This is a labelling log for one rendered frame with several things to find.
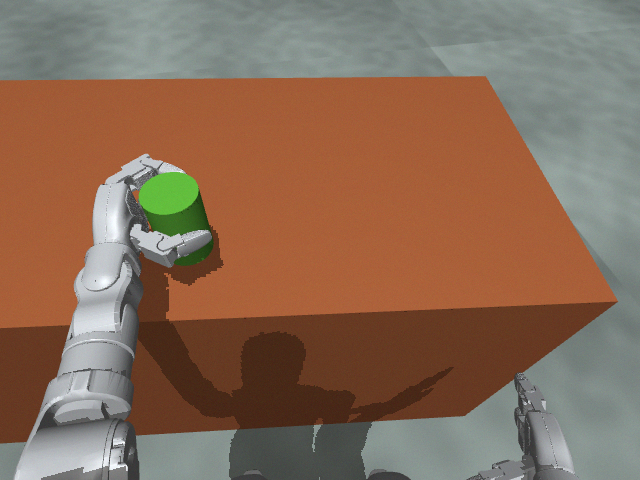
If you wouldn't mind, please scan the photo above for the right robot hand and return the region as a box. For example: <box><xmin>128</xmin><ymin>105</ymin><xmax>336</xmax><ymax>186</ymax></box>
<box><xmin>466</xmin><ymin>372</ymin><xmax>575</xmax><ymax>480</ymax></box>

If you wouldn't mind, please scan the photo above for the left robot arm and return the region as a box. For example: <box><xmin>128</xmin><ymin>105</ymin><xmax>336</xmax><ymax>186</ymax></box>
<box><xmin>13</xmin><ymin>243</ymin><xmax>144</xmax><ymax>480</ymax></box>

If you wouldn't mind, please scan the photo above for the left robot hand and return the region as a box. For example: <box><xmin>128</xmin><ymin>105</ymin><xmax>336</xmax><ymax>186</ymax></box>
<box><xmin>92</xmin><ymin>154</ymin><xmax>212</xmax><ymax>268</ymax></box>

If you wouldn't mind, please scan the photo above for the can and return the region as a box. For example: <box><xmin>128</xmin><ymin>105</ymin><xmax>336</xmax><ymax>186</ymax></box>
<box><xmin>139</xmin><ymin>172</ymin><xmax>214</xmax><ymax>266</ymax></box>

